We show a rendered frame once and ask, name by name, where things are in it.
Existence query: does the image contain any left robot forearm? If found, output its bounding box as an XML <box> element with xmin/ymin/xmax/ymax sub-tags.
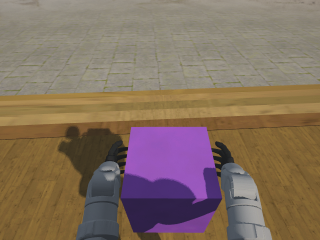
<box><xmin>76</xmin><ymin>161</ymin><xmax>121</xmax><ymax>240</ymax></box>

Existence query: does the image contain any right robot forearm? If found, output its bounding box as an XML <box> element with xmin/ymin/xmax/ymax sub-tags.
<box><xmin>220</xmin><ymin>162</ymin><xmax>272</xmax><ymax>240</ymax></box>

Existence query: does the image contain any robot left hand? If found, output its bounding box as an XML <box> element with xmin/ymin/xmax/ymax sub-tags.
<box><xmin>105</xmin><ymin>140</ymin><xmax>128</xmax><ymax>174</ymax></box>

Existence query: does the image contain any robot right hand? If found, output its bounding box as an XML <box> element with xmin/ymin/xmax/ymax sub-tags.
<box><xmin>211</xmin><ymin>141</ymin><xmax>235</xmax><ymax>177</ymax></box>

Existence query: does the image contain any carton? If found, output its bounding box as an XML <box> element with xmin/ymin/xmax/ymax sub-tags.
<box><xmin>120</xmin><ymin>127</ymin><xmax>222</xmax><ymax>233</ymax></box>

